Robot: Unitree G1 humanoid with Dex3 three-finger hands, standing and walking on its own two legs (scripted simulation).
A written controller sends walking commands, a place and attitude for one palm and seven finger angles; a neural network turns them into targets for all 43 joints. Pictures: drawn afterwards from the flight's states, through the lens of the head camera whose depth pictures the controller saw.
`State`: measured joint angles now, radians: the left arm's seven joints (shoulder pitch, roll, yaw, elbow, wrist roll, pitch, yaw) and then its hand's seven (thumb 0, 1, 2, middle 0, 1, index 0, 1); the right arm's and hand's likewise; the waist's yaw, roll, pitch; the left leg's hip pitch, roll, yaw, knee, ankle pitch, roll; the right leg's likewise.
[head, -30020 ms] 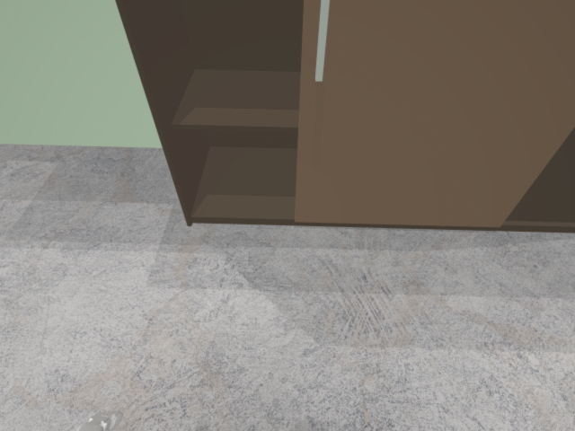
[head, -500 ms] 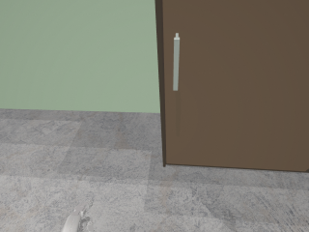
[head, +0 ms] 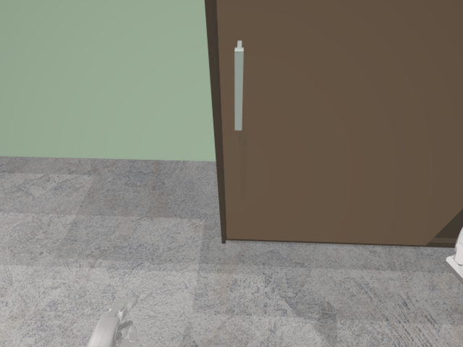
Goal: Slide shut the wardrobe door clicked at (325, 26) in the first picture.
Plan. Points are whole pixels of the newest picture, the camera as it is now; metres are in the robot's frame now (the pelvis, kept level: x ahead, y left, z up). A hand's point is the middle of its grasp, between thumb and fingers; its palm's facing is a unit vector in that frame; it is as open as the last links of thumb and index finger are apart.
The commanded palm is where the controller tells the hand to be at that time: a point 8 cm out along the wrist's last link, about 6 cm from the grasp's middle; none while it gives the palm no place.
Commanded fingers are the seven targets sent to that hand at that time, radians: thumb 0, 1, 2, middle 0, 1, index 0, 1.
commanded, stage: let the arm hang, fingers relaxed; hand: right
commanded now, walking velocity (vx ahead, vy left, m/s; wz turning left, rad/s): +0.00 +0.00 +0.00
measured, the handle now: (239, 88) +0.69 +0.02 +0.11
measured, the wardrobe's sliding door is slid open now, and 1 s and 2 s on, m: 0.00 0.00 0.00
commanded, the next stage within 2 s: look to check the result in 1.06 s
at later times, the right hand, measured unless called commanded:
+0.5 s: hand out of the picture -0.03 -0.19 -0.16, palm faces +0.04 +0.98 -0.21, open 7.2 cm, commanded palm none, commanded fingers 0.00 -0.90 -0.90 0.20 0.30 0.20 0.30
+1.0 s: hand out of the picture +0.04 -0.18 -0.16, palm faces +0.03 +0.98 -0.20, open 7.4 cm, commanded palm none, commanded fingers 0.00 -0.90 -0.90 0.20 0.30 0.20 0.30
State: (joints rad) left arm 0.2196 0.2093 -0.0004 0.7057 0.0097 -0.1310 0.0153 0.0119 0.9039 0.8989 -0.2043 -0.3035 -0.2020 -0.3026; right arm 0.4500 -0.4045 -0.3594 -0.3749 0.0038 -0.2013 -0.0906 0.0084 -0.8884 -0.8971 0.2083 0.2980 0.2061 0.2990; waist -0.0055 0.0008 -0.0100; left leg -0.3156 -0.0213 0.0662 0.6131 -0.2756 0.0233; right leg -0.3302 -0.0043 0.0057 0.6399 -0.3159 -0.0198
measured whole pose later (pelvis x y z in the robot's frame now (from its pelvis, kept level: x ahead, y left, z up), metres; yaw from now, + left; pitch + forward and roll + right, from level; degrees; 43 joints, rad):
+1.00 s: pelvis +0.00 +0.01 +0.02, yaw -2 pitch -1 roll +0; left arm 0.22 0.19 0.02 1.09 0.03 0.01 0.02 0.01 0.91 0.90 -0.20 -0.30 -0.20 -0.30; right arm 0.18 -0.17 -0.02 1.12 -0.01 -0.01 -0.01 0.01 -0.91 -0.90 0.20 0.30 0.20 0.30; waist 0.02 -0.01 0.06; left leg -0.21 -0.01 -0.06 0.43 -0.20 -0.01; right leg -0.22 0.03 0.03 0.43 -0.19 -0.02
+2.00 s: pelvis +0.04 +0.02 +0.02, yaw -1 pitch -1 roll +0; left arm 0.12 0.28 0.01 1.12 0.02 0.00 0.02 0.01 0.91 0.90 -0.20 -0.30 -0.20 -0.30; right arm 0.11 -0.27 -0.03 1.12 0.00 -0.01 -0.01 0.01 -0.91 -0.90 0.20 0.30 0.20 0.30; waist 0.02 -0.01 0.07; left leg -0.12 -0.04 -0.06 0.34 -0.21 0.02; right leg -0.12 0.01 0.03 0.35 -0.21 0.00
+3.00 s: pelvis +0.03 +0.02 +0.02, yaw -1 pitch -1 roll +0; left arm 0.11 0.31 0.01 1.12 0.02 0.00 0.01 0.01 0.91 0.90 -0.20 -0.30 -0.20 -0.30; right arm 0.10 -0.30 -0.02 1.12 0.00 -0.01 0.00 0.01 -0.90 -0.90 0.20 0.30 0.20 0.30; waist 0.02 0.00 0.07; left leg -0.10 -0.03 -0.07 0.32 -0.19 0.01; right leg -0.10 0.00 0.02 0.32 -0.19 0.00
